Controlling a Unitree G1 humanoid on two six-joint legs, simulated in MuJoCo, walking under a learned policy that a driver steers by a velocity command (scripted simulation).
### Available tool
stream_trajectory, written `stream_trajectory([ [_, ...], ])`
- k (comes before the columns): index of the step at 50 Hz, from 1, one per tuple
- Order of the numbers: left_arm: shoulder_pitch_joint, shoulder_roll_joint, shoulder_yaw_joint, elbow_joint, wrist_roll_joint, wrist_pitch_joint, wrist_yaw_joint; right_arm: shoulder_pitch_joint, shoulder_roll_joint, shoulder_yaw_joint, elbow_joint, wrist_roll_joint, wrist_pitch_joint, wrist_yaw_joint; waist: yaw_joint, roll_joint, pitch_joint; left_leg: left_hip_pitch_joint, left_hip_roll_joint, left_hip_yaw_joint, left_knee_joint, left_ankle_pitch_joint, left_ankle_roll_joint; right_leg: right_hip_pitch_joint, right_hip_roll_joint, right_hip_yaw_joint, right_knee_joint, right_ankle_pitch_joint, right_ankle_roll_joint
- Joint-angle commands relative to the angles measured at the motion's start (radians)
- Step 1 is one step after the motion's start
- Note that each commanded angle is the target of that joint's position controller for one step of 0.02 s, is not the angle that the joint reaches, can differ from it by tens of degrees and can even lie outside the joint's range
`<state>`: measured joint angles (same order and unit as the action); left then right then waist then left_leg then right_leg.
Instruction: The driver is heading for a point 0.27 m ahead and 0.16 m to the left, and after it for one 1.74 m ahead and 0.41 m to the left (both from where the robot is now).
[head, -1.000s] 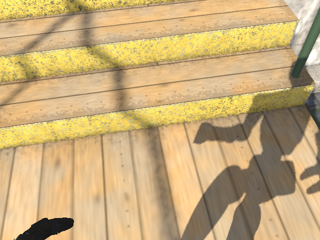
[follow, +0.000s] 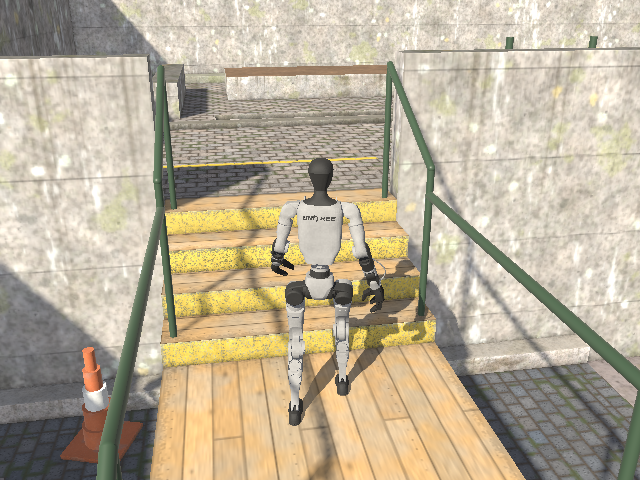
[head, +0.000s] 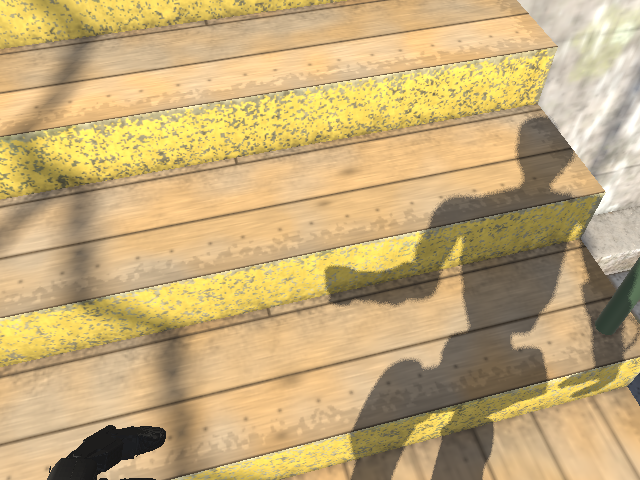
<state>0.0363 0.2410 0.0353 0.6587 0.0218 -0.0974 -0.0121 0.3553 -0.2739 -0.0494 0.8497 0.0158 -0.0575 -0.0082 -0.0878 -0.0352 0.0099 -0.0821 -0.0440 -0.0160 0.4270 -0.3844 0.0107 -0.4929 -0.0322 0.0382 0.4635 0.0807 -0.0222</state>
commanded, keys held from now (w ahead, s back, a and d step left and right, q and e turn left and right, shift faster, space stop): q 0.28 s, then w+q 0.34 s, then w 0.38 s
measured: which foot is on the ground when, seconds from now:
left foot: down 0.00-0.00, up 0.02-0.42, down 0.44-0.88, up 0.90-1.00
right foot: down 0.00-0.42, up 0.44-0.86, down 0.88-1.00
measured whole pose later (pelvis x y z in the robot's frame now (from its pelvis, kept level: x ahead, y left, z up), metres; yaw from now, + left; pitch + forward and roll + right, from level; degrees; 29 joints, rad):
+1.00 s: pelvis +0.25 +0.08 +0.01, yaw +26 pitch +2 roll -2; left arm 0.22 0.24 0.05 0.84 0.01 -0.08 -0.01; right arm 0.30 -0.26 -0.04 0.77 0.03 -0.06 -0.02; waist 0.01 0.05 -0.02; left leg -0.50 -0.05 -0.09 1.47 -0.42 0.01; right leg -0.26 0.06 -0.05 0.45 -0.22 -0.07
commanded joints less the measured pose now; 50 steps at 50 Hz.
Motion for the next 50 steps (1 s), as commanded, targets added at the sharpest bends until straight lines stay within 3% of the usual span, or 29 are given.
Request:
stream_trajectory([
  [1,0.254,0.251,0.076,-0.029,0.045,-0.005,0.029,0.052,-0.029,0.007,-0.091,-0.019,-0.023,-0.006,0.123,-0.169,-0.344,-0.466,-0.003,-0.030,0.561,-0.011,-0.023,0.787,-0.372,0.304,0.084,0.851,-0.244],
  [2,0.289,0.203,0.067,-0.034,0.021,0.016,0.031,0.089,-0.085,0.002,-0.081,-0.006,-0.020,-0.001,0.148,-0.235,-0.487,-0.529,-0.004,-0.087,0.751,-0.347,-0.047,0.822,-0.450,0.420,0.067,0.835,-0.312],
  [3,0.253,0.172,0.058,-0.045,0.007,0.032,0.030,0.056,-0.155,-0.023,-0.079,0.008,-0.003,0.000,0.147,-0.133,-0.426,-0.574,0.037,-0.107,0.842,-0.305,-0.060,0.734,-0.401,0.348,0.034,0.637,-0.285],
  [5,0.135,0.129,0.044,-0.042,-0.015,0.052,0.043,-0.033,-0.135,-0.029,-0.098,0.001,0.042,-0.015,0.103,-0.065,-0.242,-0.607,0.106,-0.061,0.821,-0.184,-0.086,0.484,-0.320,0.232,-0.072,0.214,-0.230],
  [8,0.021,0.145,0.050,-0.036,0.008,0.062,0.046,-0.019,-0.094,-0.031,-0.110,-0.010,0.104,-0.037,0.044,-0.130,-0.120,-0.434,0.106,-0.002,0.759,-0.056,-0.101,0.159,-0.256,0.085,-0.216,-0.101,-0.207],
  [10,0.008,0.149,0.052,-0.023,0.008,0.057,0.052,-0.045,-0.086,-0.034,-0.131,-0.018,0.110,-0.041,0.042,-0.120,-0.108,-0.413,0.114,0.008,0.681,-0.006,-0.091,0.136,-0.261,0.031,-0.234,-0.109,-0.210],
  [14,0.008,0.177,0.064,0.005,-0.002,0.065,0.066,-0.123,-0.078,-0.030,-0.173,-0.020,0.105,-0.022,0.065,-0.105,-0.139,-0.353,0.132,0.022,0.498,0.067,-0.062,0.192,-0.291,-0.021,-0.224,-0.114,-0.209],
  [18,0.021,0.223,0.082,0.038,-0.039,0.073,0.056,-0.107,-0.106,-0.045,-0.174,-0.014,0.101,0.001,0.053,-0.125,-0.134,-0.235,0.105,0.084,0.311,0.061,0.008,0.184,-0.307,-0.025,-0.245,-0.499,-0.149],
  [20,0.015,0.190,0.074,0.053,-0.047,0.076,0.051,-0.012,-0.110,-0.059,-0.120,-0.014,0.101,0.006,0.015,-0.072,-0.108,-0.097,0.054,0.129,0.166,0.057,0.064,0.119,-0.256,-0.080,-0.161,-0.630,-0.087],
  [21,0.015,0.140,0.063,0.059,-0.038,0.079,0.045,0.064,-0.120,-0.068,-0.081,-0.007,0.097,0.002,-0.004,0.029,-0.071,-0.031,0.061,0.068,0.054,-0.014,0.109,0.047,-0.189,-0.155,0.021,-0.670,-0.036],
  [22,-0.006,0.057,0.040,0.041,-0.013,0.078,0.031,0.133,-0.193,-0.082,-0.075,-0.008,0.089,-0.010,-0.009,0.294,-0.021,0.067,0.289,-0.298,-0.089,-0.107,0.207,-0.215,-0.073,-0.250,0.432,-0.712,0.052],
  [23,-0.061,0.092,0.052,-0.016,-0.017,0.056,0.029,0.085,-0.304,-0.094,-0.133,-0.023,0.058,-0.002,0.003,0.351,0.023,0.027,0.412,-0.699,-0.257,-0.339,0.358,-0.438,0.038,-0.063,0.570,-0.706,0.061],
  [24,-0.129,0.166,0.068,-0.029,-0.039,0.033,0.026,0.016,-0.259,-0.086,-0.155,-0.038,0.030,-0.001,-0.002,0.258,0.063,-0.007,0.410,-0.677,-0.331,-0.398,0.338,-0.464,-0.010,0.027,0.610,-0.584,0.034],
  [25,-0.105,0.197,0.081,-0.018,-0.043,0.020,0.026,-0.050,-0.218,-0.073,-0.165,-0.028,0.012,-0.007,0.045,0.234,0.079,-0.020,0.380,-0.580,-0.313,-0.291,0.277,-0.451,-0.031,0.036,0.575,-0.453,0.021],
  [27,-0.060,0.174,0.081,0.030,-0.004,0.011,0.035,-0.080,-0.166,-0.058,-0.167,-0.008,0.008,-0.017,0.070,0.179,0.037,-0.028,0.300,-0.407,-0.275,-0.056,0.204,-0.350,-0.039,0.022,0.505,-0.299,0.042],
  [28,-0.059,0.156,0.079,0.037,0.000,0.007,0.031,-0.062,-0.150,-0.052,-0.163,-0.011,0.004,-0.022,0.073,0.160,0.011,-0.031,0.269,-0.352,-0.267,0.043,0.191,-0.297,-0.024,0.012,0.490,-0.232,0.048],
  [31,-0.078,0.101,0.063,0.036,-0.012,-0.004,0.020,-0.014,-0.144,-0.054,-0.157,-0.007,-0.010,-0.028,0.065,0.134,-0.030,-0.011,0.212,-0.240,-0.225,0.289,0.173,-0.206,0.019,-0.012,0.338,-0.114,0.059],
  [34,-0.087,0.059,0.041,0.046,-0.023,-0.002,0.006,0.035,-0.133,-0.054,-0.140,-0.008,-0.002,-0.028,0.037,0.202,-0.039,-0.021,0.192,-0.183,-0.200,0.324,0.170,-0.092,0.049,-0.049,0.225,-0.098,0.072],
  [36,-0.132,0.065,0.033,0.031,-0.027,-0.003,-0.004,0.063,-0.127,-0.050,-0.129,-0.006,0.003,-0.024,0.009,0.194,-0.004,-0.022,0.217,-0.213,-0.190,0.331,0.186,-0.081,0.040,-0.052,0.174,-0.134,0.065],
  [39,-0.156,0.089,0.028,0.016,-0.019,-0.010,-0.018,0.075,-0.140,-0.049,-0.122,-0.004,0.021,-0.033,-0.002,0.194,0.005,0.103,0.286,-0.305,-0.130,0.435,0.197,-0.139,0.037,-0.070,0.156,-0.274,0.025],
  [40,-0.145,0.098,0.029,0.016,-0.018,-0.014,-0.020,0.067,-0.148,-0.050,-0.121,-0.002,0.026,-0.036,0.009,0.197,0.001,0.119,0.290,-0.311,-0.105,0.518,0.190,-0.114,0.040,-0.075,0.128,-0.303,0.009],
  [41,-0.093,0.108,0.034,0.025,-0.015,-0.017,-0.018,0.041,-0.153,-0.048,-0.125,-0.003,0.031,-0.039,0.044,0.216,-0.032,0.118,0.279,-0.298,-0.055,0.725,0.180,-0.017,0.068,-0.102,0.104,-0.322,-0.011],
  [43,0.126,0.137,0.055,0.082,-0.005,-0.020,-0.012,-0.019,-0.153,-0.044,-0.133,0.012,0.031,-0.038,0.166,0.192,-0.127,0.052,0.193,-0.218,0.184,1.043,0.134,0.297,0.086,-0.101,-0.056,-0.156,-0.067],
  [44,0.328,0.182,0.070,0.129,0.003,-0.017,-0.006,-0.085,-0.121,-0.032,-0.159,0.003,0.020,-0.031,0.255,0.120,-0.222,-0.163,0.129,-0.190,0.440,0.861,0.093,0.600,-0.040,0.053,-0.070,-0.081,-0.115],
  [45,0.403,0.253,0.075,0.155,0.007,-0.006,-0.003,-0.043,0.026,0.007,-0.167,-0.041,-0.001,-0.028,0.199,-0.202,-0.219,-0.491,-0.052,-0.134,0.798,-0.105,0.028,0.798,-0.278,0.367,-0.059,0.277,-0.179],
  [46,0.428,0.243,0.083,0.182,-0.013,-0.004,-0.005,0.116,-0.033,-0.005,-0.135,0.017,-0.017,-0.027,0.163,-0.192,-0.247,-0.671,-0.073,-0.215,1.018,-0.193,0.006,0.824,-0.411,0.672,-0.169,-0.105,-0.336],
  [47,0.353,0.172,0.068,0.173,-0.020,0.006,-0.002,0.040,-0.096,-0.020,-0.127,0.033,-0.023,-0.020,0.160,-0.057,-0.092,-0.800,-0.008,-0.189,1.132,-0.122,-0.002,0.737,-0.373,0.587,-0.204,-0.356,-0.331],
  [48,0.307,0.109,0.050,0.172,-0.017,0.021,0.004,-0.058,-0.091,-0.016,-0.152,0.029,-0.028,-0.012,0.160,-0.023,-0.001,-0.864,0.030,-0.132,1.185,-0.047,-0.004,0.642,-0.310,0.461,-0.233,-0.460,-0.292],
  [50,0.277,0.054,0.020,0.185,0.003,0.034,0.001,-0.087,-0.031,-0.002,-0.168,0.008,-0.023,-0.001,0.105,0.001,0.052,-0.890,0.077,-0.075,1.300,0.013,-0.013,0.472,-0.241,0.348,-0.253,-0.410,-0.249],
])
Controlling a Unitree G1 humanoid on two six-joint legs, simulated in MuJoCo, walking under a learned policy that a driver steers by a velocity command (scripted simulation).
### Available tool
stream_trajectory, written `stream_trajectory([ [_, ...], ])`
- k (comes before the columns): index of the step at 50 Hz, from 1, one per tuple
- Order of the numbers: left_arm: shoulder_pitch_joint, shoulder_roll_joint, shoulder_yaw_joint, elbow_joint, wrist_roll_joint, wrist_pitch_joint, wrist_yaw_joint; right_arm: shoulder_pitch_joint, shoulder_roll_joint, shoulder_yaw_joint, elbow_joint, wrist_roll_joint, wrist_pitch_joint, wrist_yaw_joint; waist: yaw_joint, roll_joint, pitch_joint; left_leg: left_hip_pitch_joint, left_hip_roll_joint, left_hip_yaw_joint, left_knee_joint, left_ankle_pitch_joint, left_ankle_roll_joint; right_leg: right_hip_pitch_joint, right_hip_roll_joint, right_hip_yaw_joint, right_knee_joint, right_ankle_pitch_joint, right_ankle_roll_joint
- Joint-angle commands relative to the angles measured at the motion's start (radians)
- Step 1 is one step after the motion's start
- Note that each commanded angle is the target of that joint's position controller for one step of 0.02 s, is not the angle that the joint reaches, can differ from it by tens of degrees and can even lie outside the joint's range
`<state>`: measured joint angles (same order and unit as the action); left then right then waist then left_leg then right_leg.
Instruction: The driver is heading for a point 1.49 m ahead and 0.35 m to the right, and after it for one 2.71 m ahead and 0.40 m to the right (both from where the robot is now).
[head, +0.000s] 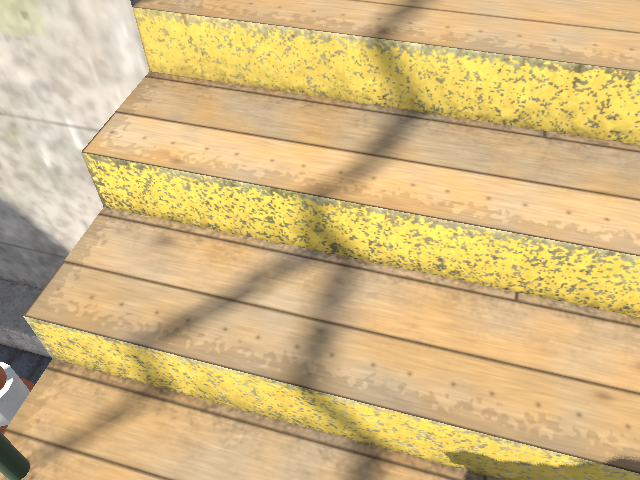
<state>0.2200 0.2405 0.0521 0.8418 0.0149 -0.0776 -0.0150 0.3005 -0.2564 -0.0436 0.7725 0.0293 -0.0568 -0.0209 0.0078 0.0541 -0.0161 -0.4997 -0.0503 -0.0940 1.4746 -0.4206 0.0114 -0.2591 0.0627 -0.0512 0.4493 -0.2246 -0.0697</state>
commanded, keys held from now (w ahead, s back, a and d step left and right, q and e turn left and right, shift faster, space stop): w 0.94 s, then w+e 0.06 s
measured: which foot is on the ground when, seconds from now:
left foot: up 0.00-0.34, down 0.36-0.94, up 0.96-1.00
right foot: down 0.00-0.36, up 0.38-0.88, down 0.90-1.00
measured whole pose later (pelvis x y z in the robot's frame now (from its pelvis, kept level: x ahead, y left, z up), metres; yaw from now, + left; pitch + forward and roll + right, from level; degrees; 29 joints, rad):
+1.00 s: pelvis +0.56 +0.04 +0.23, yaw +1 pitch +3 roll -3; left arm 0.07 0.17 -0.04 0.76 0.03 -0.04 -0.01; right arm 0.47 -0.15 0.00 1.10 -0.01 -0.07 0.04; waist 0.00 0.00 -0.08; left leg -0.35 0.02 -0.10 1.23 -0.13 0.09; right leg -0.69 0.04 -0.21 1.09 -0.46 -0.14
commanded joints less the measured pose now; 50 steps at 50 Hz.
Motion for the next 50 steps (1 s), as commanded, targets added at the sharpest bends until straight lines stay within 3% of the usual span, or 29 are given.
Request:
stream_trajectory([
  [1,0.112,0.024,-0.011,0.028,0.016,0.020,0.003,-0.040,-0.005,0.006,-0.096,-0.002,-0.016,0.023,-0.001,-0.118,0.090,-0.503,0.087,0.026,0.363,0.037,-0.010,0.177,-0.317,0.379,-0.239,-0.060,-0.191],
  [5,0.187,0.038,-0.026,0.091,0.008,0.035,0.019,-0.142,0.097,0.064,-0.184,-0.011,-0.003,0.031,-0.019,-0.134,0.113,-0.695,0.115,0.076,0.491,0.069,-0.033,0.018,-0.286,0.245,-0.253,0.012,-0.182],
  [9,0.298,0.053,-0.034,0.138,-0.003,0.041,0.059,-0.274,0.113,0.100,-0.290,-0.007,-0.011,0.016,0.009,-0.142,0.123,-1.016,0.136,0.032,0.653,0.025,-0.046,0.202,-0.345,0.259,-0.257,0.136,-0.157],
  [11,0.347,0.068,-0.033,0.142,-0.019,0.058,0.079,-0.409,0.141,0.135,-0.382,-0.026,-0.025,0.035,0.034,-0.097,0.113,-1.064,0.178,0.118,0.419,0.036,-0.053,0.249,-0.299,0.200,-0.273,0.100,-0.114],
  [13,0.397,0.060,-0.039,0.136,-0.036,0.071,0.089,-0.531,0.134,0.155,-0.462,-0.047,-0.038,0.062,0.061,-0.055,0.044,-0.601,0.188,0.266,0.021,0.215,-0.034,0.015,-0.272,0.152,-0.451,0.194,-0.138],
  [14,0.416,0.082,-0.034,0.156,-0.061,0.071,0.093,-0.587,0.186,0.171,-0.501,-0.044,-0.043,0.062,0.056,-0.104,0.010,-0.293,0.171,0.283,-0.159,0.185,-0.009,-0.085,-0.296,0.158,-0.548,0.317,-0.137],
  [15,0.405,0.115,-0.040,0.153,-0.058,0.052,0.080,-0.508,0.128,0.138,-0.472,-0.019,-0.057,0.063,-0.001,-0.178,-0.068,-0.075,0.069,0.368,-0.172,0.115,0.026,-0.021,-0.282,0.109,-0.452,0.919,-0.137],
  [16,0.389,0.187,-0.028,0.145,-0.029,0.039,0.064,-0.355,0.048,0.100,-0.425,-0.008,-0.058,0.059,-0.083,-0.304,-0.172,0.032,0.003,0.375,-0.182,0.061,0.063,0.127,-0.296,0.066,-0.286,1.506,-0.126],
  [18,0.267,0.285,0.008,0.128,-0.016,0.038,0.055,-0.010,-0.113,0.029,-0.313,-0.018,-0.025,0.049,-0.271,-0.380,-0.333,0.206,0.005,0.145,-0.483,0.069,0.129,0.359,-0.317,0.088,0.077,1.763,-0.078],
  [19,0.310,0.173,-0.003,0.099,-0.014,0.015,0.043,0.121,-0.187,-0.006,-0.228,-0.065,-0.013,0.046,-0.248,-0.057,-0.461,0.561,0.198,-0.326,-0.654,0.067,0.251,0.004,-0.219,0.144,0.420,1.439,-0.047],
  [20,0.310,0.066,-0.019,0.124,0.008,-0.013,0.006,0.297,-0.255,-0.022,-0.120,-0.083,0.006,0.027,-0.234,0.331,-0.575,0.741,0.392,-0.848,-1.100,0.078,0.332,-0.192,0.033,0.254,0.830,0.102,-0.032],
  [21,0.286,0.056,-0.001,0.135,-0.015,-0.039,-0.037,0.269,-0.165,-0.005,-0.088,-0.085,0.005,0.004,-0.215,0.179,-0.538,0.668,0.460,-1.006,-1.188,-0.149,0.314,-0.345,0.076,0.427,1.306,-0.005,-0.029],
  [22,0.083,-0.006,-0.010,0.032,-0.034,-0.037,-0.049,0.193,-0.120,0.004,-0.028,-0.039,0.005,0.013,-0.161,0.061,-0.262,0.492,0.429,-0.825,-1.184,-0.225,0.238,-0.537,0.033,0.332,1.465,-0.018,-0.044],
  [23,-0.067,-0.050,-0.042,-0.082,-0.029,-0.036,-0.046,0.128,0.005,0.041,0.032,-0.050,-0.009,0.036,-0.107,-0.013,-0.062,0.271,0.373,-0.573,-1.126,-0.152,0.212,-0.634,-0.006,0.250,1.537,-0.006,-0.078],
  [25,-0.012,-0.126,-0.080,-0.129,-0.029,-0.014,-0.049,0.039,0.183,0.082,0.120,-0.078,-0.016,0.064,0.023,-0.038,0.042,0.085,0.270,-0.238,-1.089,0.075,0.137,-0.694,-0.026,0.264,1.694,0.053,-0.130],
  [27,0.049,-0.156,-0.106,-0.134,-0.049,-0.001,-0.050,0.013,0.193,0.082,0.152,-0.077,-0.014,0.082,0.077,-0.042,0.042,0.078,0.238,-0.062,-1.092,0.185,0.116,-0.811,-0.018,0.273,1.695,0.094,-0.130],
  [29,0.050,-0.124,-0.112,-0.139,-0.050,0.015,-0.037,-0.031,0.127,0.078,0.145,-0.089,-0.018,0.085,0.104,-0.042,0.068,-0.003,0.227,0.056,-1.154,0.192,0.107,-0.852,-0.028,0.237,1.566,0.166,-0.081],
  [31,-0.016,-0.167,-0.135,-0.154,-0.039,0.035,-0.016,0.067,0.102,0.086,0.205,-0.102,-0.017,0.077,0.068,0.014,0.070,0.024,0.254,0.039,-1.182,0.199,0.132,-1.005,-0.010,0.172,1.829,0.163,-0.042],
  [35,-0.263,-0.162,-0.155,-0.274,-0.023,0.034,-0.003,0.167,0.076,0.085,0.245,-0.067,-0.006,0.062,-0.007,-0.006,0.095,0.080,0.220,0.082,-1.211,0.165,0.072,-1.111,-0.043,0.091,1.567,0.219,-0.003],
  [38,-0.467,-0.171,-0.178,-0.362,-0.022,0.022,-0.004,0.339,0.013,0.069,0.298,-0.047,-0.001,0.001,-0.089,0.060,0.042,0.234,0.288,-0.011,-1.390,0.305,0.131,-1.036,-0.135,-0.082,1.334,0.109,0.024],
  [40,-0.474,-0.176,-0.176,-0.348,-0.018,0.013,-0.025,0.348,0.002,0.057,0.320,-0.019,0.012,-0.020,-0.080,0.050,-0.031,0.482,0.318,0.036,-1.399,0.577,0.130,-0.969,-0.153,-0.126,1.143,0.035,0.002],
  [42,-0.421,-0.168,-0.165,-0.316,-0.026,0.007,-0.034,0.316,-0.024,0.054,0.308,-0.028,0.027,-0.012,-0.031,0.092,-0.065,0.482,0.295,0.147,-1.312,1.187,0.128,-0.660,-0.077,-0.207,0.920,-0.094,-0.048],
  [44,-0.297,-0.080,-0.115,-0.268,-0.044,0.002,-0.028,0.338,-0.072,0.047,0.325,-0.042,0.021,-0.001,0.050,0.244,-0.129,0.577,0.331,0.129,-1.158,1.854,0.173,-0.409,0.044,-0.244,0.725,-0.239,-0.082],
  [45,-0.171,-0.027,-0.092,-0.243,-0.029,0.003,-0.026,0.272,-0.113,0.034,0.314,-0.046,0.011,-0.002,0.144,0.288,-0.187,0.596,0.344,0.115,-1.001,1.989,0.179,-0.252,0.019,-0.116,0.568,-0.216,-0.116],
  [46,0.064,0.051,-0.059,-0.168,0.002,0.007,-0.025,0.185,-0.130,0.027,0.276,-0.053,-0.011,-0.001,0.246,0.244,-0.321,0.414,0.308,0.099,-0.763,1.859,0.173,0.070,-0.099,0.150,0.522,-0.054,-0.176],
  [47,0.224,0.135,-0.023,-0.089,0.028,0.037,-0.001,0.215,-0.004,0.040,0.258,-0.040,-0.039,0.026,0.212,-0.167,-0.451,0.016,0.115,0.064,-0.411,0.994,0.111,0.383,-0.316,0.694,0.122,-0.268,-0.321],
  [48,0.305,0.139,-0.019,-0.036,0.048,0.062,0.029,0.128,0.000,0.025,0.264,-0.052,-0.061,0.069,0.225,-0.236,-0.458,-0.160,-0.012,-0.077,0.033,0.257,0.079,0.386,-0.413,1.102,-0.198,-0.473,-0.351],
  [49,0.213,0.073,-0.041,-0.001,0.031,0.059,0.035,0.023,0.036,0.013,0.194,-0.026,-0.069,0.101,0.147,-0.189,-0.255,-0.329,0.026,-0.153,0.296,0.233,0.082,0.215,-0.401,1.035,-0.201,-0.581,-0.269],
  [50,0.123,-0.027,-0.072,0.029,0.029,0.048,0.015,-0.117,0.068,0.032,0.095,-0.017,-0.070,0.110,0.078,-0.109,-0.080,-0.448,0.054,-0.090,0.393,0.252,0.106,0.024,-0.373,0.864,-0.166,-0.542,-0.218],
])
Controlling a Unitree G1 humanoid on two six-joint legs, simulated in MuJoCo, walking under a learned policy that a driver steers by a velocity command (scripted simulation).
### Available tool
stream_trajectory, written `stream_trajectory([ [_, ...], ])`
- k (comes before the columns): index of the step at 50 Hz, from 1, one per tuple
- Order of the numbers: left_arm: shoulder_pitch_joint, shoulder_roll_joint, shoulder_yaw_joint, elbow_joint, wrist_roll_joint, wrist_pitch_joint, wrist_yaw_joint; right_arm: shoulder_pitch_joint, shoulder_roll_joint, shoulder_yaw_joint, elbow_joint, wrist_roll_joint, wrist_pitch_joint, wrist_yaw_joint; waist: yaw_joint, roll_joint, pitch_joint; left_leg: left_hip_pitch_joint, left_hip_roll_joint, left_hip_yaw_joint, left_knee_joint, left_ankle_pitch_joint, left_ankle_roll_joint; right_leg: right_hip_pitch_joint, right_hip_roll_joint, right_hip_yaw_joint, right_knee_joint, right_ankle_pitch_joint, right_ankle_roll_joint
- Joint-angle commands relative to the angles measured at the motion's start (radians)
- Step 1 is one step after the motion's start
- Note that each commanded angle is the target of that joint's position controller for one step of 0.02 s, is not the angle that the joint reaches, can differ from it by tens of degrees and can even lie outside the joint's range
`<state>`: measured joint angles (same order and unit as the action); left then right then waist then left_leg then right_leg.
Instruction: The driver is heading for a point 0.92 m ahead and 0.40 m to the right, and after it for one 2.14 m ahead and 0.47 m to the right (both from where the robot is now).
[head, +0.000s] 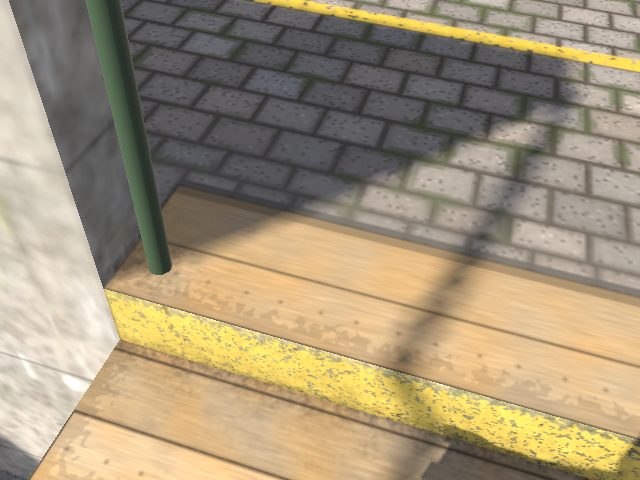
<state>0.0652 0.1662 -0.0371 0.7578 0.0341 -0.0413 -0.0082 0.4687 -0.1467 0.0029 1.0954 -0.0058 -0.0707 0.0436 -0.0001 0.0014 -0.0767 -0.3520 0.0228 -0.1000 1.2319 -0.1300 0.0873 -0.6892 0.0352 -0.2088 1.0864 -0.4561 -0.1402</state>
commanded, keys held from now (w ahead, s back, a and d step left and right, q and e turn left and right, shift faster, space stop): w+e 1.00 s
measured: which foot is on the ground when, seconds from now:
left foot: up 0.00-0.42, down 0.44-1.00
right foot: down 0.00-0.44, up 0.46-0.96, down 0.98-1.00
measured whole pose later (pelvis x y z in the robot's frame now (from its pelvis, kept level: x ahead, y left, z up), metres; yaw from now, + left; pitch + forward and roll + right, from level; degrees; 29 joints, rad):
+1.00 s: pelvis +0.52 -0.12 +0.25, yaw -33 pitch +2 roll -2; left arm 0.00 0.09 -0.05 0.58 -0.02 0.00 -0.07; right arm 0.48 -0.15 0.00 0.97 0.01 -0.02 -0.06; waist -0.04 0.03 0.03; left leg 0.12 0.20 0.35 0.35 -0.29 -0.06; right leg -0.98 -0.05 -0.18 1.31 -0.39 -0.15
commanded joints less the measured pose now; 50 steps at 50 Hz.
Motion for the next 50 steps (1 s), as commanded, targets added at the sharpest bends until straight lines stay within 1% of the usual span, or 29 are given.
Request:
stream_trajectory([
  [1,0.241,-0.023,0.002,0.150,0.006,0.002,-0.008,-0.339,-0.024,-0.008,-0.278,0.010,-0.054,0.034,0.031,0.023,0.096,-0.648,0.011,-0.014,0.698,-0.007,0.046,0.296,-0.305,0.821,-0.764,-0.185,-0.111],
  [3,0.213,-0.105,-0.015,0.215,0.020,-0.007,-0.030,-0.227,0.021,0.022,-0.302,0.007,-0.030,0.006,-0.068,0.006,0.100,-0.687,0.037,-0.002,0.838,0.020,0.084,0.223,-0.207,0.568,-0.727,0.016,-0.036],
  [7,0.228,-0.036,-0.009,0.254,0.011,-0.002,-0.050,-0.234,0.063,0.073,-0.351,-0.002,-0.008,-0.002,-0.113,-0.014,0.126,-0.840,0.079,0.077,0.761,0.093,0.017,0.166,-0.139,0.362,-0.736,0.195,0.009],
  [11,0.404,0.027,-0.002,0.303,0.013,-0.012,-0.023,-0.380,0.084,0.091,-0.393,-0.026,-0.008,-0.029,-0.026,-0.089,0.101,-0.990,0.081,0.172,0.876,0.139,-0.049,0.241,-0.145,0.455,-0.743,0.215,-0.024],
  [14,0.567,0.020,-0.002,0.320,0.001,0.020,0.004,-0.686,0.088,0.118,-0.533,-0.024,-0.042,-0.011,0.105,-0.076,0.126,-1.180,0.080,0.221,0.677,0.101,-0.077,0.455,-0.175,0.565,-0.774,0.236,-0.034],
  [16,0.612,0.040,0.014,0.282,-0.022,0.026,0.030,-0.832,0.067,0.128,-0.603,-0.029,-0.051,-0.012,0.151,-0.074,0.117,-1.025,0.075,0.281,0.415,0.047,-0.115,0.436,-0.225,0.600,-0.930,0.373,-0.091],
  [17,0.586,0.054,0.028,0.281,-0.057,0.020,0.047,-0.850,0.101,0.142,-0.631,-0.031,-0.049,-0.021,0.111,-0.143,0.112,-0.829,0.111,0.212,0.254,-0.099,-0.116,0.409,-0.278,0.618,-1.034,0.421,-0.116],
  [18,0.612,0.044,0.028,0.298,-0.074,0.023,0.058,-0.834,0.075,0.131,-0.623,-0.019,-0.040,-0.021,0.093,-0.152,0.089,-0.768,0.094,0.238,0.131,-0.220,-0.109,0.531,-0.286,0.563,-1.057,0.485,-0.120],
  [20,0.510,0.093,0.030,0.278,-0.034,-0.002,0.045,-0.540,-0.052,0.051,-0.528,0.018,-0.044,-0.027,-0.078,-0.281,-0.083,-0.212,-0.057,0.342,-0.002,-0.322,-0.047,0.528,-0.234,0.432,-0.899,1.323,-0.101],
  [21,0.519,0.149,0.041,0.295,-0.033,-0.006,0.045,-0.424,-0.131,0.007,-0.518,0.021,-0.047,-0.030,-0.170,-0.359,-0.192,-0.088,-0.074,0.247,-0.123,-0.341,0.002,0.680,-0.222,0.392,-0.716,1.753,-0.069],
  [22,0.406,0.199,0.068,0.257,-0.030,-0.020,0.051,-0.223,-0.222,-0.030,-0.480,0.029,-0.049,-0.032,-0.296,-0.352,-0.259,0.123,0.008,0.025,-0.227,-0.334,0.060,0.602,-0.203,0.405,-0.458,1.830,-0.030],
  [23,0.370,0.115,0.063,0.204,-0.033,-0.049,0.028,-0.062,-0.274,-0.052,-0.407,-0.022,-0.046,-0.038,-0.276,0.004,-0.423,0.476,0.193,-0.397,-0.477,-0.529,0.149,0.268,-0.083,0.396,-0.152,1.483,-0.021],
  [24,0.393,-0.030,0.037,0.178,-0.005,-0.067,-0.004,-0.005,-0.315,-0.061,-0.359,-0.039,-0.019,-0.064,-0.234,0.444,-0.482,0.587,0.410,-0.967,-0.955,-0.649,0.250,0.026,0.087,0.453,0.287,0.378,0.023],
  [25,0.340,-0.023,0.056,0.129,-0.006,-0.065,-0.035,-0.126,-0.213,-0.049,-0.348,-0.003,-0.002,-0.093,-0.171,0.287,-0.310,0.414,0.443,-1.003,-1.001,-0.614,0.206,-0.095,0.078,0.508,0.664,0.337,0.057],
  [26,0.251,-0.060,0.048,0.052,-0.016,-0.044,-0.044,-0.200,-0.080,-0.018,-0.304,0.017,0.006,-0.095,-0.086,0.153,-0.092,0.216,0.426,-0.769,-0.935,-0.575,0.136,-0.211,0.032,0.415,0.805,0.356,0.033],
  [27,0.196,-0.055,0.045,-0.001,-0.016,-0.019,-0.041,-0.232,0.042,0.010,-0.250,-0.004,0.003,-0.068,-0.037,-0.002,0.027,0.019,0.369,-0.478,-0.804,-0.443,0.103,-0.218,0.000,0.345,0.876,0.370,-0.006],
  [28,0.182,-0.024,0.054,-0.020,-0.025,-0.008,-0.032,-0.218,0.075,0.018,-0.211,-0.024,0.003,-0.061,-0.014,-0.008,0.068,-0.040,0.331,-0.286,-0.800,-0.270,0.061,-0.226,-0.012,0.352,0.934,0.366,-0.024],
  [30,0.270,-0.077,0.033,-0.031,-0.065,0.017,-0.033,-0.235,0.096,0.012,-0.160,-0.036,0.002,-0.037,0.067,0.023,0.107,-0.033,0.273,-0.039,-0.834,-0.155,0.001,-0.288,-0.017,0.383,1.000,0.329,-0.049],
  [32,0.248,-0.135,0.003,-0.061,-0.073,0.043,-0.025,-0.234,0.067,0.005,-0.145,-0.011,0.001,-0.023,0.099,0.036,0.153,-0.031,0.249,0.120,-0.857,-0.121,-0.042,-0.433,-0.050,0.368,0.944,0.350,-0.044],
  [34,0.208,-0.098,-0.002,-0.087,-0.037,0.055,-0.018,-0.261,0.018,0.010,-0.169,-0.029,-0.004,-0.035,0.119,0.042,0.165,-0.158,0.188,0.277,-0.889,-0.125,-0.029,-0.365,-0.043,0.289,0.740,0.504,0.005],
  [35,0.208,-0.075,0.007,-0.067,-0.026,0.061,-0.005,-0.220,-0.006,0.017,-0.171,-0.048,-0.006,-0.043,0.089,0.061,0.137,-0.116,0.218,0.258,-0.904,-0.087,0.014,-0.390,-0.018,0.236,0.891,0.521,0.036],
  [38,0.094,-0.067,0.007,-0.123,-0.031,0.072,0.020,-0.063,-0.071,0.011,-0.150,-0.023,-0.007,-0.068,0.007,0.087,0.176,0.114,0.316,0.189,-0.909,-0.048,0.029,-0.662,-0.051,0.282,1.021,0.404,0.078],
  [42,-0.211,-0.052,-0.014,-0.290,-0.054,0.050,0.000,0.067,-0.122,-0.009,-0.158,-0.022,0.020,-0.103,-0.069,0.090,0.208,0.342,0.345,0.192,-1.036,-0.104,0.001,-0.851,-0.150,0.242,0.818,0.262,0.094],
  [44,-0.226,-0.025,-0.024,-0.307,-0.039,0.047,-0.035,0.028,-0.155,-0.019,-0.184,-0.027,0.031,-0.126,-0.062,0.076,0.180,0.290,0.314,0.283,-1.124,-0.061,0.024,-0.663,-0.202,0.139,0.587,0.252,0.096],
  [45,-0.284,-0.063,-0.039,-0.333,-0.056,0.042,-0.055,0.026,-0.199,-0.040,-0.179,0.000,0.043,-0.138,-0.059,0.113,0.177,0.232,0.327,0.298,-1.228,0.011,0.036,-0.479,-0.235,0.135,0.408,0.134,0.066],
  [46,-0.266,-0.033,-0.025,-0.314,-0.059,0.042,-0.065,-0.009,-0.208,-0.044,-0.190,0.010,0.047,-0.134,-0.041,0.068,0.163,0.171,0.295,0.381,-1.227,0.222,0.046,-0.235,-0.177,0.011,0.251,0.073,0.031],
  [48,-0.088,0.043,0.036,-0.261,-0.044,0.024,-0.062,-0.004,-0.308,-0.062,-0.190,0.024,0.032,-0.120,0.066,0.151,0.032,0.305,0.322,0.396,-0.959,1.296,0.070,0.040,-0.011,-0.090,0.215,-0.040,-0.044],
  [49,0.088,0.102,0.072,-0.224,-0.057,0.021,-0.061,-0.059,-0.379,-0.080,-0.220,0.031,0.030,-0.108,0.153,0.203,-0.048,0.376,0.323,0.395,-0.748,1.499,0.061,0.176,0.045,-0.037,0.028,-0.012,-0.088],
  [50,0.227,0.197,0.119,-0.195,-0.069,0.025,-0.057,-0.018,-0.350,-0.080,-0.243,0.042,0.012,-0.105,0.199,0.180,-0.178,0.199,0.282,0.341,-0.473,1.320,0.027,0.487,0.044,0.214,-0.106,0.037,-0.143],
])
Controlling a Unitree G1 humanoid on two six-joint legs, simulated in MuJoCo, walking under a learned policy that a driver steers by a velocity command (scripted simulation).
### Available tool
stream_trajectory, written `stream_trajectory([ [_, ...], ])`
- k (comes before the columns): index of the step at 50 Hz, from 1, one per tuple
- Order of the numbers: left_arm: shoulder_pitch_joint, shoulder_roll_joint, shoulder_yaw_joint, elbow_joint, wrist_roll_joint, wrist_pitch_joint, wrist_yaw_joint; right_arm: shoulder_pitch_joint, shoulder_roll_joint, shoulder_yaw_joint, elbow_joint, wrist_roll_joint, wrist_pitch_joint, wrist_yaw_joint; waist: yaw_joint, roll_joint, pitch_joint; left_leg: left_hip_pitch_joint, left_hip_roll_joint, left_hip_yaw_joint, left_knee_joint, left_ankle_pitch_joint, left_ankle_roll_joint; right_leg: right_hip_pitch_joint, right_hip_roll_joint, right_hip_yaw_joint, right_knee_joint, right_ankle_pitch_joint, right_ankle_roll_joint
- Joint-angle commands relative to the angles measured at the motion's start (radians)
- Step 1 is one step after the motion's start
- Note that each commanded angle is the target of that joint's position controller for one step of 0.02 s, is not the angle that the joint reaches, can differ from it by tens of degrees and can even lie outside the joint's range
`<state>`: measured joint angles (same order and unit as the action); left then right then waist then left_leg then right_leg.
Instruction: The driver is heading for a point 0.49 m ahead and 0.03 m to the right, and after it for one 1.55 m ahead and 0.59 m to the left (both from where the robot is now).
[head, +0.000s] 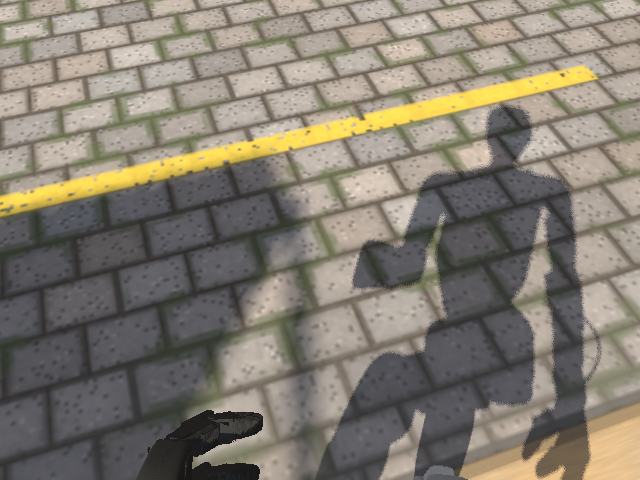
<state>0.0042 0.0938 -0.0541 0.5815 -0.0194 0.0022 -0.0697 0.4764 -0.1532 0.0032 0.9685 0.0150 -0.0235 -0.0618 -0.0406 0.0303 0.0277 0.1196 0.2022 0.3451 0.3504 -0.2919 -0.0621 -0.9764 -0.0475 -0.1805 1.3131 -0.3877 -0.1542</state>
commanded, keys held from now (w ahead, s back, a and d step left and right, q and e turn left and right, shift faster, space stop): w+e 0.18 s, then w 0.24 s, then q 0.58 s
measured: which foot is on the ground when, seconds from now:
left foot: down 0.00-0.02, up 0.04-0.60, down 0.62-1.00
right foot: down 0.00-0.62, up 0.64-1.00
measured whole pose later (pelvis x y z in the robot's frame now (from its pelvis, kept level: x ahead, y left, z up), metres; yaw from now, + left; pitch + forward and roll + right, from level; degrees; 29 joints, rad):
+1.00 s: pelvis +0.47 -0.03 +0.15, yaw +3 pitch +4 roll -2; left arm 0.09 0.24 0.04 0.62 0.01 0.00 0.08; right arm 0.23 -0.26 -0.05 0.64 0.00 0.02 -0.05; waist -0.03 -0.01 -0.01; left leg -0.43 -0.15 -0.14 0.46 -0.09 0.09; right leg -0.74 -0.01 0.15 1.16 -0.26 0.11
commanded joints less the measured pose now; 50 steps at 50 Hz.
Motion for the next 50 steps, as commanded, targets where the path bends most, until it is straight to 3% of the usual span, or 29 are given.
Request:
stream_trajectory([
  [1,0.365,0.402,0.178,0.000,-0.009,-0.008,0.024,-0.016,-0.211,-0.041,-0.184,0.003,-0.070,0.030,0.192,-0.224,-0.396,-0.627,-0.113,-0.166,0.844,0.683,0.092,1.027,-0.101,0.801,-0.682,-0.339,-0.269],
  [2,0.336,0.376,0.164,0.005,0.004,-0.003,0.042,-0.100,-0.163,-0.048,-0.184,-0.023,-0.112,0.070,0.157,-0.225,-0.541,-0.704,-0.240,-0.448,1.170,0.092,0.080,1.064,-0.183,1.182,-1.001,-0.499,-0.245],
  [3,0.359,0.322,0.141,0.047,0.016,-0.016,0.036,-0.131,-0.152,-0.068,-0.200,0.000,-0.113,0.085,0.123,-0.142,-0.476,-0.764,-0.224,-0.530,1.360,0.098,0.102,0.990,-0.211,1.121,-1.050,-0.420,-0.132],
  [4,0.336,0.245,0.122,0.079,0.014,-0.030,0.021,-0.184,-0.122,-0.060,-0.229,0.004,-0.107,0.079,0.105,-0.075,-0.331,-0.831,-0.212,-0.500,1.501,0.116,0.128,0.833,-0.189,1.030,-0.980,-0.388,-0.093],
  [5,0.277,0.183,0.107,0.087,0.007,-0.051,0.011,-0.284,-0.078,-0.050,-0.291,-0.007,-0.108,0.061,0.071,-0.025,-0.160,-0.922,-0.184,-0.475,1.567,0.096,0.162,0.659,-0.162,0.887,-0.915,-0.253,-0.066],
  [6,0.251,0.124,0.088,0.121,0.019,-0.070,0.003,-0.297,-0.055,-0.039,-0.316,-0.013,-0.106,0.056,0.016,-0.013,-0.099,-0.931,-0.154,-0.470,1.578,0.085,0.196,0.549,-0.110,0.725,-0.874,-0.107,-0.041],
  [7,0.234,0.096,0.079,0.137,0.035,-0.081,-0.006,-0.257,-0.015,-0.017,-0.329,-0.021,-0.101,0.063,-0.034,-0.024,-0.092,-0.920,-0.148,-0.480,1.579,0.130,0.217,0.506,-0.067,0.626,-0.856,-0.014,-0.020],
  [9,0.226,0.105,0.080,0.141,0.021,-0.083,-0.010,-0.227,-0.010,-0.003,-0.333,-0.022,-0.087,0.054,-0.073,-0.029,-0.066,-0.973,-0.137,-0.459,1.498,0.140,0.202,0.491,-0.024,0.476,-0.852,0.137,-0.029],
  [11,0.205,0.138,0.081,0.116,0.014,-0.096,-0.002,-0.225,-0.104,-0.025,-0.322,-0.023,-0.071,0.043,-0.084,-0.021,-0.061,-0.966,-0.105,-0.422,1.254,0.187,0.172,0.496,-0.008,0.410,-0.918,0.259,-0.020],
  [13,0.254,0.166,0.083,0.138,0.019,-0.109,0.018,-0.287,-0.109,-0.024,-0.338,-0.054,-0.066,0.037,-0.054,-0.080,-0.069,-0.965,-0.104,-0.376,1.096,0.290,0.135,0.504,0.006,0.383,-0.978,0.311,-0.024],
  [14,0.292,0.180,0.085,0.148,0.020,-0.108,0.032,-0.327,-0.104,-0.025,-0.342,-0.055,-0.070,0.038,-0.024,-0.106,-0.076,-0.987,-0.103,-0.362,1.025,0.340,0.119,0.552,-0.007,0.397,-1.004,0.330,-0.029],
  [17,0.393,0.205,0.085,0.182,0.013,-0.109,0.065,-0.480,-0.091,-0.031,-0.364,-0.032,-0.071,0.045,0.068,-0.102,-0.076,-1.044,-0.097,-0.348,0.765,0.437,0.092,0.720,-0.061,0.423,-1.053,0.345,-0.017],
  [21,0.481,0.209,0.086,0.212,0.016,-0.097,0.081,-0.621,-0.079,-0.036,-0.402,0.002,-0.081,0.076,0.143,-0.130,-0.040,-1.071,-0.120,-0.328,0.439,0.406,0.081,0.948,-0.122,0.450,-1.098,0.395,-0.010],
  [23,0.461,0.230,0.094,0.217,0.017,-0.088,0.085,-0.638,-0.081,-0.040,-0.405,0.004,-0.087,0.094,0.146,-0.138,-0.013,-1.042,-0.141,-0.303,0.311,0.358,0.087,1.013,-0.126,0.392,-1.062,0.582,0.006],
  [24,0.460,0.245,0.100,0.226,0.024,-0.075,0.086,-0.641,-0.076,-0.040,-0.405,-0.007,-0.089,0.105,0.152,-0.141,-0.010,-1.005,-0.156,-0.275,0.271,0.331,0.093,1.033,-0.120,0.362,-1.031,0.670,0.015],
  [26,0.446,0.255,0.104,0.230,0.027,-0.060,0.086,-0.608,-0.073,-0.042,-0.397,-0.004,-0.093,0.120,0.142,-0.154,-0.035,-0.850,-0.195,-0.242,0.218,0.323,0.118,1.007,-0.113,0.314,-0.974,0.875,0.024],
  [28,0.426,0.271,0.109,0.229,0.023,-0.057,0.095,-0.503,-0.115,-0.058,-0.369,-0.012,-0.092,0.122,0.097,-0.172,-0.088,-0.719,-0.245,-0.241,0.160,0.309,0.146,1.055,-0.105,0.298,-0.876,1.085,0.040],
  [29,0.388,0.281,0.112,0.218,0.022,-0.057,0.101,-0.406,-0.141,-0.070,-0.342,-0.017,-0.094,0.119,0.044,-0.166,-0.126,-0.622,-0.269,-0.237,0.103,0.340,0.161,1.071,-0.094,0.282,-0.780,1.178,0.060],
  [30,0.342,0.289,0.114,0.201,0.019,-0.068,0.101,-0.290,-0.173,-0.082,-0.307,-0.015,-0.098,0.112,-0.015,-0.152,-0.181,-0.458,-0.257,-0.259,0.024,0.468,0.180,1.032,-0.058,0.255,-0.649,1.144,0.084],
  [31,0.292,0.274,0.108,0.169,0.040,-0.082,0.095,-0.155,-0.212,-0.087,-0.284,-0.022,-0.096,0.097,-0.078,-0.093,-0.285,-0.159,-0.138,-0.398,0.100,0.698,0.228,0.838,-0.006,0.251,-0.407,0.820,0.101],
  [32,0.423,0.122,0.070,0.142,0.082,-0.097,0.076,-0.140,-0.272,-0.076,-0.286,-0.068,-0.092,0.084,0.041,0.223,-0.397,0.208,0.122,-0.708,0.271,1.323,0.371,0.448,0.152,0.213,-0.034,-0.192,0.173],
  [33,0.536,0.203,0.072,0.168,0.047,-0.105,0.060,-0.114,-0.252,-0.081,-0.294,-0.056,-0.087,0.076,0.026,0.258,-0.591,0.330,0.215,-0.952,0.173,1.169,0.511,0.342,0.143,0.344,0.167,-0.242,0.208],
  [34,0.440,0.283,0.087,0.152,0.027,-0.103,0.053,-0.193,-0.213,-0.082,-0.342,-0.036,-0.068,0.066,-0.007,0.146,-0.528,0.223,0.138,-0.883,0.125,0.922,0.468,0.312,0.093,0.363,0.210,-0.148,0.211],
  [36,0.245,0.281,0.090,0.088,0.041,-0.085,0.061,-0.300,-0.189,-0.067,-0.383,-0.019,-0.035,0.051,0.016,-0.069,-0.284,-0.110,0.044,-0.755,0.028,0.664,0.394,0.263,0.049,0.303,0.149,-0.044,0.213],
  [37,0.232,0.283,0.095,0.061,0.044,-0.072,0.070,-0.305,-0.208,-0.073,-0.387,-0.020,-0.029,0.048,0.045,-0.083,-0.227,-0.235,0.015,-0.729,-0.011,0.619,0.386,0.294,0.038,0.298,0.106,-0.010,0.214],
  [40,0.275,0.230,0.095,0.044,0.041,-0.044,0.110,-0.296,-0.224,-0.079,-0.382,-0.026,-0.024,0.050,0.095,0.017,-0.175,-0.412,-0.043,-0.673,-0.037,0.623,0.361,0.345,0.033,0.275,0.033,-0.012,0.220],
  [43,0.242,0.229,0.109,0.027,0.047,-0.028,0.145,-0.282,-0.254,-0.090,-0.383,-0.026,-0.014,0.040,0.090,0.019,-0.201,-0.427,-0.069,-0.666,-0.011,0.644,0.341,0.310,0.047,0.272,-0.004,0.051,0.248],
  [46,0.183,0.226,0.117,0.004,0.040,-0.013,0.157,-0.277,-0.253,-0.090,-0.401,-0.014,0.022,0.020,0.068,0.034,-0.215,-0.391,-0.088,-0.726,0.004,0.398,0.297,0.240,0.045,0.299,-0.049,0.118,0.273],
  [50,0.092,0.213,0.116,-0.031,0.028,-0.008,0.158,-0.300,-0.244,-0.090,-0.430,-0.002,0.045,0.001,0.044,0.068,-0.167,-0.381,-0.124,-0.795,-0.014,0.082,0.231,0.228,0.055,0.320,-0.236,0.161,0.266],
])
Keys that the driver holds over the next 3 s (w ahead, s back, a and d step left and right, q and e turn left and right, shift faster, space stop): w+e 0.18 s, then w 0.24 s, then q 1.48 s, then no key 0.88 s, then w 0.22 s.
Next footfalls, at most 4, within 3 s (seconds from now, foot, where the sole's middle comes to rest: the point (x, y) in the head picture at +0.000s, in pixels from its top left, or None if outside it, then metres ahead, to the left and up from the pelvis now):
0.62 left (315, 392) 0.58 0.02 -0.62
1.22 right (416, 383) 0.59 -0.18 -0.62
1.68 left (290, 458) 0.46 0.07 -0.62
2.14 right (389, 383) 0.59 -0.12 -0.62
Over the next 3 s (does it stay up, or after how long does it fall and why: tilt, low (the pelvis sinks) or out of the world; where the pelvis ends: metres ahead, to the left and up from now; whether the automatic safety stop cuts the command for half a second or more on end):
stays up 0.51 -0.03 0.14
